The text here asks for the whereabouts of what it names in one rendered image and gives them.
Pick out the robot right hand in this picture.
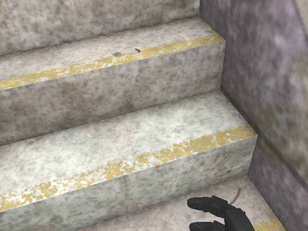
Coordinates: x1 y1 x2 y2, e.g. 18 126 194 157
187 195 259 231

